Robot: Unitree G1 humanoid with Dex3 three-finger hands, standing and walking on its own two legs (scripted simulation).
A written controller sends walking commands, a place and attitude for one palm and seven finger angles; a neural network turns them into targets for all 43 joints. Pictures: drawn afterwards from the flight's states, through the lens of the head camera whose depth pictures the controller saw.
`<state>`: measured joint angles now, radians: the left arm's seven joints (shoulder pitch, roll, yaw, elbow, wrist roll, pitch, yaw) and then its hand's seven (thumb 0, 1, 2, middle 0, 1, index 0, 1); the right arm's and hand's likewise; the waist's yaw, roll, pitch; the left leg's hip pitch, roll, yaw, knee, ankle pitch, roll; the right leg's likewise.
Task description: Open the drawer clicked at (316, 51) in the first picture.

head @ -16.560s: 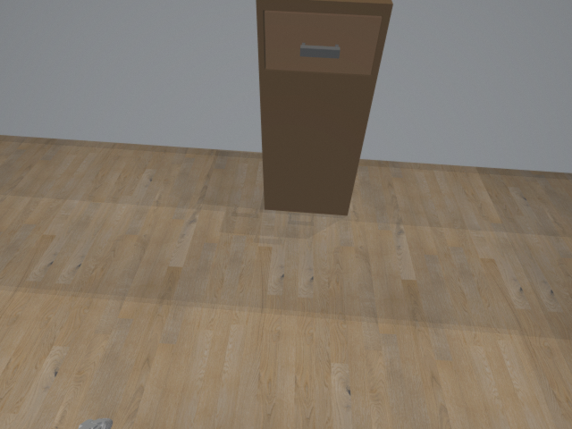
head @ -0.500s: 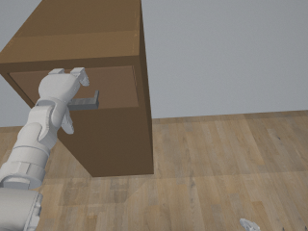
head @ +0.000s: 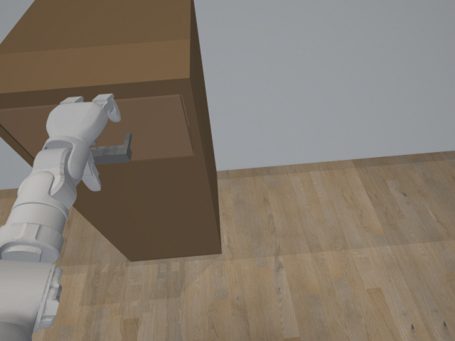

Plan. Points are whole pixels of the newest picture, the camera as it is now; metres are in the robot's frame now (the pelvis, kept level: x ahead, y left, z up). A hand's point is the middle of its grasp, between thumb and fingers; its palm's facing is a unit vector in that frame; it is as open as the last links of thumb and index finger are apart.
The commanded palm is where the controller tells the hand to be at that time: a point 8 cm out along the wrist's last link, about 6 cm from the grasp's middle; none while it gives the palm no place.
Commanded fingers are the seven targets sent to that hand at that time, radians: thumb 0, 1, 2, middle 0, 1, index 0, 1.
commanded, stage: move the hooked fingers above the handle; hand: left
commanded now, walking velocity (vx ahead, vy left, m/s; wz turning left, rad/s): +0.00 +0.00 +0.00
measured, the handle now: (101, 147) +0.47 +0.29 +0.04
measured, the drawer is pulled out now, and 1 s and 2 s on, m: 0.00 0.00 0.00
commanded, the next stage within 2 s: lower the fingers behind the handle in 0.82 s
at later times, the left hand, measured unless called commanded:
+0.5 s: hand (91, 141) +0.43 +0.27 +0.11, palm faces -0.02 -0.01 -1.00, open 13.8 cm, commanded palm +0.41 +0.29 +0.16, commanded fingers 0.00 -0.50 0.30 -0.30 -1.20 -0.30 -1.20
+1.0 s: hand (81, 143) +0.43 +0.29 +0.10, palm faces -0.02 -0.01 -1.00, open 13.8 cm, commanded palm +0.41 +0.29 +0.16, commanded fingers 0.00 -0.50 0.30 -0.30 -1.20 -0.30 -1.20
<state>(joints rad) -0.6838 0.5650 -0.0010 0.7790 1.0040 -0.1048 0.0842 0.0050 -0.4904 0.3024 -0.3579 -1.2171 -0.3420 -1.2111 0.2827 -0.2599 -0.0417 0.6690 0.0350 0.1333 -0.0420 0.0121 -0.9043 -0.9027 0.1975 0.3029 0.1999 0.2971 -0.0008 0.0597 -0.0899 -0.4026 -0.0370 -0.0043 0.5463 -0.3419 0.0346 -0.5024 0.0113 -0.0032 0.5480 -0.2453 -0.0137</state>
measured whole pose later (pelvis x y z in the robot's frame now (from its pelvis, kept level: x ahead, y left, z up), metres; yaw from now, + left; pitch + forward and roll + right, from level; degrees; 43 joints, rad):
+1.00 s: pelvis +0.00 +0.01 +0.00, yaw +0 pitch +11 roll +0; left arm -0.70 0.60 0.01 0.80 1.01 -0.13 0.08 0.00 -0.49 0.30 -0.32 -1.20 -0.32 -1.20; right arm 0.27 -0.26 -0.04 0.66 0.04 0.13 -0.05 0.01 -0.90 -0.90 0.20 0.30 0.20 0.30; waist 0.00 0.04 -0.09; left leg -0.41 -0.04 0.00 0.56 -0.34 0.04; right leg -0.51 0.00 0.00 0.55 -0.24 0.00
